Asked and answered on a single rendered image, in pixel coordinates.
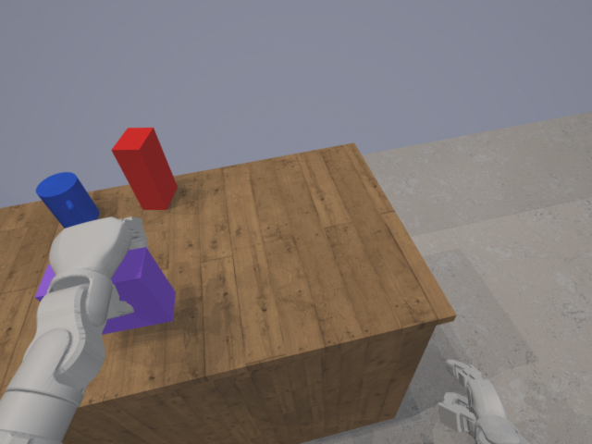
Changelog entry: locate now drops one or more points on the right robot hand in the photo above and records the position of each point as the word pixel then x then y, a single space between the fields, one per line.
pixel 460 413

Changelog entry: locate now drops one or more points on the sponge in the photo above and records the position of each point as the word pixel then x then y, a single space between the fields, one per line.
pixel 139 282

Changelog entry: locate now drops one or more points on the left robot hand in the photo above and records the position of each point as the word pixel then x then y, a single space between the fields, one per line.
pixel 99 245

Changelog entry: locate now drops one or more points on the right robot forearm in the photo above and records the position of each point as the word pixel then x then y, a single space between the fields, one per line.
pixel 493 429

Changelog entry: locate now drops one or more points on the left robot forearm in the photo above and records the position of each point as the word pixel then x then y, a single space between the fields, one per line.
pixel 65 355

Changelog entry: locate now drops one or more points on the table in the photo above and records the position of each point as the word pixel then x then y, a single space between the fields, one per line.
pixel 302 306

